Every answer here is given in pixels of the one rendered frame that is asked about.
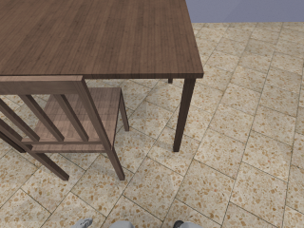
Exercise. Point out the chair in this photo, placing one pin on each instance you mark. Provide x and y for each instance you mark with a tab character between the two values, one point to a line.
76	118

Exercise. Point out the robot left hand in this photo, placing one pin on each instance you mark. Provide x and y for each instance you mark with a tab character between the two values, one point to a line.
82	223

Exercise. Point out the table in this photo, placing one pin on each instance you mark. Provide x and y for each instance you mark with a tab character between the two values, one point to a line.
101	40

